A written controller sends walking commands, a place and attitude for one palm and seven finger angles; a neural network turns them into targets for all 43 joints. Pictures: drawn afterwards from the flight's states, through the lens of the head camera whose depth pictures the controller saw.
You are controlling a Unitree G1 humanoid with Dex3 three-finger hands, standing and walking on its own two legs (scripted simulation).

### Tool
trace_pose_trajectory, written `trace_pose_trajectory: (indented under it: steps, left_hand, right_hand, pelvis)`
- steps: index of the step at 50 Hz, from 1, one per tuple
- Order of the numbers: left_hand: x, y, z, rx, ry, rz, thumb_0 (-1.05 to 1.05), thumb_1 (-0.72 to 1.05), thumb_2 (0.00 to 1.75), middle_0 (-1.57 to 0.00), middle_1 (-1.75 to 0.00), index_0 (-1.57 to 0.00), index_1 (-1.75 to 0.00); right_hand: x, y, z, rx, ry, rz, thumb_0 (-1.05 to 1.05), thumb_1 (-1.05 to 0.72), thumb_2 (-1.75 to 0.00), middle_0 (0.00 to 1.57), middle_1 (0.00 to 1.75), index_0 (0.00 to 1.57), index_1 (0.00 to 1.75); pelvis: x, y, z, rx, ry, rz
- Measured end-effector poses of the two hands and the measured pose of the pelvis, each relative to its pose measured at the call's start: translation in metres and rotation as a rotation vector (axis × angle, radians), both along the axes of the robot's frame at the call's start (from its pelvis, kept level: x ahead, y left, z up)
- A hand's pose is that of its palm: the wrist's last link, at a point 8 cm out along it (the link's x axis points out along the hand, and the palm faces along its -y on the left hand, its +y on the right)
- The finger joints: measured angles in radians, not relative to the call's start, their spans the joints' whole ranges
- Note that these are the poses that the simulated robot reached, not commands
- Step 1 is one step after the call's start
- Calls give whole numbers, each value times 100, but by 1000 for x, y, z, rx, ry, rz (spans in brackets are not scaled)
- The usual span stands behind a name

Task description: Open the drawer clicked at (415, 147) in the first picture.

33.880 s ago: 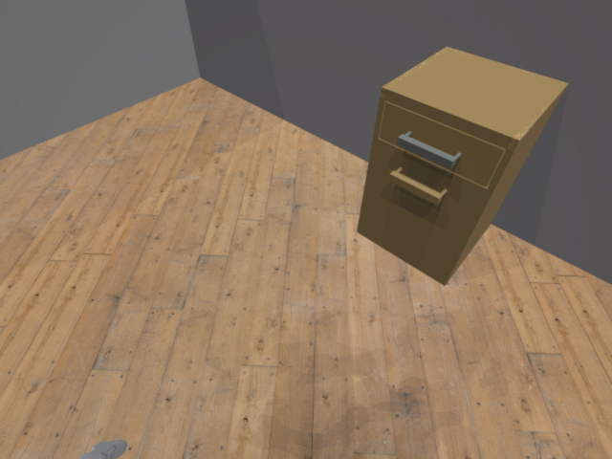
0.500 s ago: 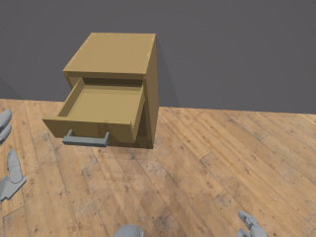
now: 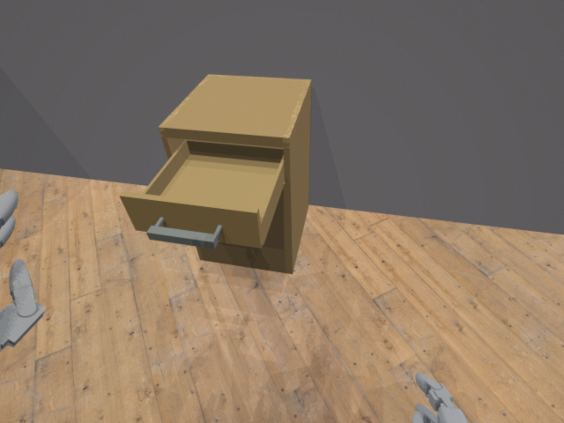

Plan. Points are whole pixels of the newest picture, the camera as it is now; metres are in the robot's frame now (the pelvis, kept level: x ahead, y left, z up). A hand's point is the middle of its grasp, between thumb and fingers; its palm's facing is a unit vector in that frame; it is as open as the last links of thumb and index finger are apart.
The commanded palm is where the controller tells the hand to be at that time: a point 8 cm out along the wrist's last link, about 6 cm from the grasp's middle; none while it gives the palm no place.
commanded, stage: stop stepping back and stand still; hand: left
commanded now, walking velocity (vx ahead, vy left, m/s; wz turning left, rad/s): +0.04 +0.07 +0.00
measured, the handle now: (186, 230) +0.63 +0.31 -0.18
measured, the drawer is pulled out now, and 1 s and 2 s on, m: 0.30 0.30 0.30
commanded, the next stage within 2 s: let the arm hang, fingers relaxed in 0.24 s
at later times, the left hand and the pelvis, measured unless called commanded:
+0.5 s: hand (138, 367) +0.22 +0.24 -0.04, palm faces +0.11 -0.92 -0.38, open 7.4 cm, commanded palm none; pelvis +0.01 +0.01 +0.01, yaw +1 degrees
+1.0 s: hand out of the picture -0.03 +0.20 -0.15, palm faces +0.00 -0.97 -0.22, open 7.3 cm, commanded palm none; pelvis +0.01 +0.02 +0.02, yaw +0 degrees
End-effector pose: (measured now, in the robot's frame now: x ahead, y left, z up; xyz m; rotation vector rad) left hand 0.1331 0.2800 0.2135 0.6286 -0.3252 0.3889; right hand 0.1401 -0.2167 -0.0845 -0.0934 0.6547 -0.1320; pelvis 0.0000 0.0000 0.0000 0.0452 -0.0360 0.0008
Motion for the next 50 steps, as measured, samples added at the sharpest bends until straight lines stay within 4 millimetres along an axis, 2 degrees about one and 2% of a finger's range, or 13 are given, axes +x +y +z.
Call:
trace_pose_trajectory:
  steps: [3, 5, 9, 13, 17, 18, 20, 23, 27, 31, 35, 42, 50]
  left_hand:
    - [3, -4, -13, -48, 2, 22, 2, 89, 90, -21, -30, -21, -30]
    - [6, -9, -23, -112, 30, 15, 2, 89, 90, -21, -30, -21, -30]
    - [12, -21, -31, -174, 118, -40, 2, 89, 90, -21, -30, -21, -30]
    - [20, -27, -18, -135, 116, -117, 2, 89, 90, -21, -30, -21, -30]
    - [31, -20, -7, -73, 53, -170, 2, 88, 90, -22, -30, -22, -30]
    - [38, -16, -14, -62, 67, -174, 2, 89, 90, -21, -30, -21, -30]
    - [57, -4, -56, -114, 225, -131, 1, 89, 90, -21, -30, -21, -30]
    - [71, 8, -155, -302, 583, 8, 0, 90, 90, -20, -30, -21, -30]
    - [32, -18, -268, -504, 1045, 89, 1, 91, 90, -20, -30, -20, -30]
    - [-36, -61, -328, -648, 1363, 87, 2, 91, 90, -20, -30, -20, -30]
    - [-79, -51, -340, -710, 1440, 208, -3, 100, 90, -21, -30, -21, -30]
    - [-141, -30, -336, -678, 1614, 328, -1, 96, 90, -20, -30, -20, -30]
    - [-164, -32, -332, -669, 1688, 356, 0, 92, 90, -20, -30, -20, -30]
  right_hand:
    - [-2, 3, -19, 12, 78, 50, 1, -90, -90, 21, 30, 20, 30]
    - [-7, 2, -19, 10, 130, 63, 1, -90, -90, 21, 30, 20, 30]
    - [-17, -11, 3, -25, 164, 23, 1, -90, -90, 21, 30, 20, 30]
    - [-19, -28, 27, -114, 148, -16, 1, -90, -90, 21, 30, 20, 30]
    - [-8, -40, 34, -181, 113, -48, 1, -90, -90, 21, 30, 20, 30]
    - [-5, -40, 32, -177, 108, -37, 1, -90, -90, 20, 30, 20, 30]
    - [1, -41, 20, -163, 138, -2, 1, -90, -90, 20, 30, 20, 30]
    - [4, -35, -4, -127, 203, 20, 1, -90, -90, 20, 30, 20, 29]
    - [-10, -16, -18, -72, 296, 28, 1, -90, -90, 20, 30, 20, 29]
    - [-38, -1, -22, -52, 417, 26, 1, -90, -90, 20, 30, 20, 29]
    - [-67, 0, -24, -70, 544, 14, 0, -93, -90, 21, 30, 20, 30]
    - [-104, -10, -31, -83, 666, -15, 0, -93, -90, 21, 30, 20, 30]
    - [-138, 8, -41, -25, 743, -37, 0, -91, -90, 20, 30, 20, 29]
  pelvis:
    - [-8, -5, -6, -32, -18, 18]
    - [-11, -6, -1, -36, -17, 16]
    - [-9, -9, 15, -17, 10, -15]
    - [-2, -8, 22, -13, 34, -24]
    - [4, 0, 16, -49, 35, -19]
    - [5, 3, 15, -49, 41, -12]
    - [7, 8, 12, -42, 55, 9]
    - [11, 12, 6, -20, 64, 15]
    - [14, 9, 7, -32, 36, 10]
    - [14, 6, 10, -39, 13, 3]
    - [10, 4, 15, -52, 11, 7]
    - [9, 10, 19, -59, 8, 2]
    - [8, 16, 20, -54, -1, -10]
